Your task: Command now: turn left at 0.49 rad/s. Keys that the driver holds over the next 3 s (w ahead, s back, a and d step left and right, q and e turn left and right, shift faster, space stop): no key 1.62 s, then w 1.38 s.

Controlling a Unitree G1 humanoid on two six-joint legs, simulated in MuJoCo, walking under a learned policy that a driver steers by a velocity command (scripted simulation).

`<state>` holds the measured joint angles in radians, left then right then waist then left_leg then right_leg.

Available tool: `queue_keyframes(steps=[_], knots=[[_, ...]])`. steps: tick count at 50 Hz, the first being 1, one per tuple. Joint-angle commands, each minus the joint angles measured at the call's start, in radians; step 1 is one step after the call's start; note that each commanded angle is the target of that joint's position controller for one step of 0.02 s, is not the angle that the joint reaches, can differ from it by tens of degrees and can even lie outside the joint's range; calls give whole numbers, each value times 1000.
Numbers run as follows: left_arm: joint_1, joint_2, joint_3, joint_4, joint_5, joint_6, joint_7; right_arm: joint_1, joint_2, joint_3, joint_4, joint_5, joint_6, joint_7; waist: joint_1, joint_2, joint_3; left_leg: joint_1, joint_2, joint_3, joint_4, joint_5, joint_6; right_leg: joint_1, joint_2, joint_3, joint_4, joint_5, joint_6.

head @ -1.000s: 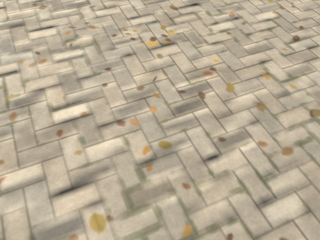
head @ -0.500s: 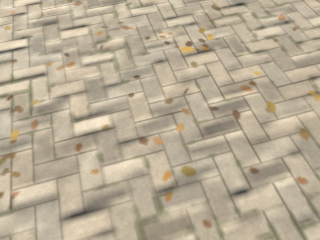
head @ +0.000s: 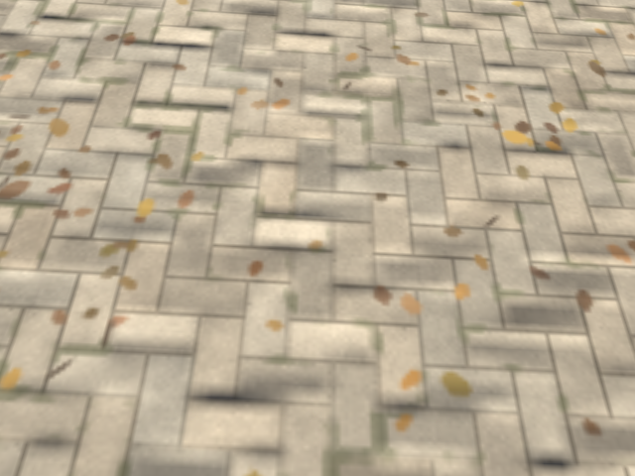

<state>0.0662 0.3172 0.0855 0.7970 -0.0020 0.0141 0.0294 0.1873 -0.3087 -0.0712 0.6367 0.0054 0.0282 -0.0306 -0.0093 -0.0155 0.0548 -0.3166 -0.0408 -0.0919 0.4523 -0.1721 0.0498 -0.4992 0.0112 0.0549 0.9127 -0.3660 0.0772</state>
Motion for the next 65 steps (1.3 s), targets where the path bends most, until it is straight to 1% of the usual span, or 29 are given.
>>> queue_keyframes(steps=[1,3,5,7,8,9,10,11,12,13,14,15,16,17,18,19,20,21,22,23,24,25,26,27,29,35,41,49,65], knots=[[1,66,10,-51,-4,-12,-7,-23,-176,-50,-74,-4,-4,-8,-6,165,-176,169,238,-249,-86,261,181,31,-3,11,-111,20,7],[7,73,10,-48,-7,-13,-14,-25,-167,-45,-69,-8,0,-1,-16,178,-166,135,236,-268,-80,238,180,90,-4,1,-162,11,1],[13,76,9,-49,-8,-17,-21,-29,-158,-38,-61,-7,3,5,-19,181,-154,130,235,-297,-64,230,176,127,-4,-7,-228,6,-12],[52,64,6,-38,-5,-27,-32,-55,-142,-28,-58,0,8,6,12,169,-146,109,208,-299,-28,215,146,217,0,-28,-399,106,-38],[75,63,5,-31,3,-32,-36,-47,-127,-21,-50,4,8,5,27,150,-140,78,179,-288,-11,163,109,292,-12,-25,-521,227,-60],[92,108,11,-34,21,-35,-34,-16,-95,-10,-43,-7,3,4,12,67,-147,19,122,-240,58,31,50,373,-120,75,-564,318,-98],[72,174,19,-46,30,-31,-27,45,-60,0,-41,-26,-5,7,-50,-151,-146,-74,-19,-104,212,-259,-15,416,-287,249,-576,530,-191],[48,140,7,-40,45,-35,-28,-5,-104,-14,-58,-22,-11,2,-22,-236,-118,-90,-24,-48,306,-414,-61,291,-386,365,-618,480,-338],[18,111,-2,-54,44,-44,-27,-31,-161,-33,-45,-12,-10,-4,-1,-173,-88,-87,0,-62,424,-411,-84,275,-356,345,-633,431,-353],[6,112,-1,-47,31,-47,-22,-35,-163,-42,-33,-5,-5,-7,-1,-152,-82,-120,-4,-62,490,-387,-99,301,-319,300,-621,421,-329],[-2,107,-5,-46,17,-50,-20,-20,-143,-41,-14,-5,5,-11,-4,-136,-78,-132,4,-69,522,-371,-117,321,-290,254,-607,432,-306],[-10,98,-9,-39,7,-51,-18,-9,-118,-35,-6,-8,10,-12,-8,-126,-76,-132,19,-77,515,-343,-131,338,-279,231,-591,467,-295],[-9,89,-13,-29,3,-47,-16,-2,-84,-25,2,-6,12,-9,-13,-118,-78,-105,26,-50,459,-329,-140,342,-248,185,-580,496,-281],[-11,84,-14,-21,2,-40,-16,-5,-53,-13,7,-6,9,-5,-10,-129,-84,-68,39,-11,372,-310,-145,351,-218,144,-565,518,-266],[2,81,-14,-13,4,-32,-16,-23,-30,-3,9,-4,5,-2,8,-144,-95,-28,45,19,285,-294,-146,362,-202,123,-549,549,-260],[24,86,-14,-3,5,-25,-15,-33,-27,-1,14,1,2,-1,24,-153,-106,7,42,40,204,-257,-146,378,-200,122,-536,580,-263],[33,91,-14,5,2,-19,-16,-19,-34,-4,28,6,1,-1,20,-153,-116,54,37,58,103,-183,-141,386,-196,120,-520,589,-260],[35,90,-17,11,-5,-16,-17,7,-39,-6,47,7,1,0,5,-148,-116,117,29,76,-41,-61,-127,378,-186,113,-508,572,-245],[66,84,-20,23,-8,-20,-19,8,-59,-9,55,0,2,1,10,-129,-114,182,38,56,-122,47,-107,356,-176,116,-513,522,-213],[87,74,-26,28,2,-31,-24,2,-106,-15,47,-10,4,-4,26,-67,-131,262,99,-13,-102,199,-80,304,-161,107,-509,433,-163],[116,72,-26,30,15,-45,-34,-5,-168,-29,53,-13,8,-8,72,58,-139,264,134,-40,-17,273,-30,279,-97,43,-509,328,-120],[80,65,-31,42,15,-47,-35,-7,-121,-22,62,-18,6,4,41,82,-144,191,121,-33,-18,139,-3,334,-58,-11,-500,226,-79],[40,71,-30,45,14,-44,-34,-12,-81,-11,65,-24,0,12,25,62,-112,150,114,-38,-41,66,-5,341,-50,-21,-484,202,-61],[27,59,-32,50,12,-38,-29,-13,-72,-7,77,-29,-6,13,25,63,-94,125,108,-37,-56,36,-17,343,-51,-24,-478,205,-61],[36,57,-32,64,11,-23,-19,-10,-71,-3,94,-25,-21,13,30,86,-51,94,101,-34,-63,35,-32,332,-52,-21,-476,221,-64],[51,56,-30,122,9,-14,-7,13,-64,8,142,-21,-38,5,29,62,-22,72,92,-32,-74,-13,-35,331,-50,-20,-484,212,-54],[67,58,-29,178,7,-15,-1,23,-56,17,189,-18,-43,2,26,34,-26,87,82,-21,-74,-7,-31,329,-50,-21,-493,223,-45],[98,57,-32,233,5,-16,8,34,-44,25,250,-14,-43,2,25,27,-31,101,66,1,-71,19,-30,326,-49,-23,-496,237,-45],[154,32,-43,284,3,-11,17,71,-32,39,347,-8,-40,-3,22,19,-17,91,50,27,-67,30,-37,319,-41,-32,-494,248,-52]])
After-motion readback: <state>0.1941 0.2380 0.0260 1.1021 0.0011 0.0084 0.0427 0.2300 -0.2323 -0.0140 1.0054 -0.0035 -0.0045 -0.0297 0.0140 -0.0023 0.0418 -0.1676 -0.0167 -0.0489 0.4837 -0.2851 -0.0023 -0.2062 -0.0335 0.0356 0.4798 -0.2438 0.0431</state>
